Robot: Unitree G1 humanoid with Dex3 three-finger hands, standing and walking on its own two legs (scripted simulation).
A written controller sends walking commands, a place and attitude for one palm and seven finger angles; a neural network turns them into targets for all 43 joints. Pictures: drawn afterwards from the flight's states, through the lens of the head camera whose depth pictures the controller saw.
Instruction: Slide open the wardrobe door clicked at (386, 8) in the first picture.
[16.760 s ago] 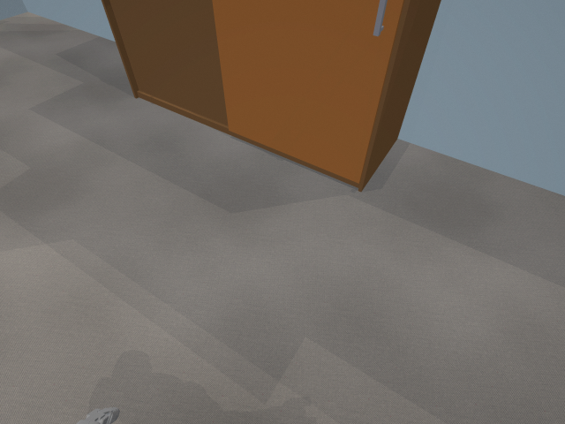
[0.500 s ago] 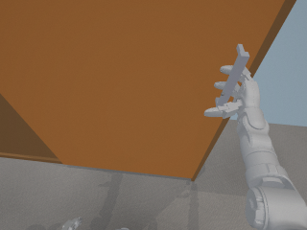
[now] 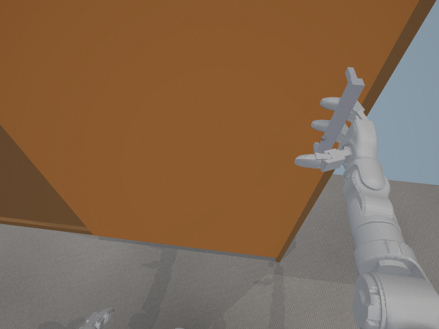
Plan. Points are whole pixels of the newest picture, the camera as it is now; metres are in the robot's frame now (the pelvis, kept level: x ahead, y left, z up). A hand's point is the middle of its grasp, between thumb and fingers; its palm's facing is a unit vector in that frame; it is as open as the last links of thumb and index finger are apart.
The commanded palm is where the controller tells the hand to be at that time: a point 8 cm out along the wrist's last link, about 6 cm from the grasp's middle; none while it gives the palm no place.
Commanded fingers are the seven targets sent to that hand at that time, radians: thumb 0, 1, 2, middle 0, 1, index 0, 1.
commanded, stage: grip the handle and tug to test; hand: right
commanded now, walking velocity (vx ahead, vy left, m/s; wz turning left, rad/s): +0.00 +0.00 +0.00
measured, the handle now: (332, 122) +0.49 -0.16 +0.13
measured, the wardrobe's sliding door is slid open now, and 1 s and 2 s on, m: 0.00 0.00 0.00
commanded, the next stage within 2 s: tug the door sideways, standing still in 1.26 s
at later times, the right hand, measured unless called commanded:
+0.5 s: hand (323, 136) +0.44 -0.13 +0.13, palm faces -0.01 +1.00 +0.01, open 5.9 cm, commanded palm +0.41 -0.18 +0.13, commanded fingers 0.00 -0.90 -0.90 0.45 1.40 0.45 1.40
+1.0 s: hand (322, 136) +0.45 -0.13 +0.13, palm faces -0.02 +1.00 +0.01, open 5.0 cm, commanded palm +0.41 -0.19 +0.13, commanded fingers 0.00 -0.90 -0.90 0.45 1.40 0.45 1.40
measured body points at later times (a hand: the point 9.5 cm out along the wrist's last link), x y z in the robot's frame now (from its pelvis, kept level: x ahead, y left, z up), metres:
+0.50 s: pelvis +0.00 -0.01 +0.00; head +0.04 +0.00 +0.45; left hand +0.09 +0.25 -0.12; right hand +0.44 -0.19 +0.13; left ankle +0.03 +0.13 -0.72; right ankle -0.03 -0.13 -0.72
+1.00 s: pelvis +0.00 -0.01 +0.00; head +0.04 +0.00 +0.45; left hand +0.08 +0.25 -0.12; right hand +0.44 -0.19 +0.13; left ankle +0.03 +0.13 -0.72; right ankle -0.03 -0.13 -0.72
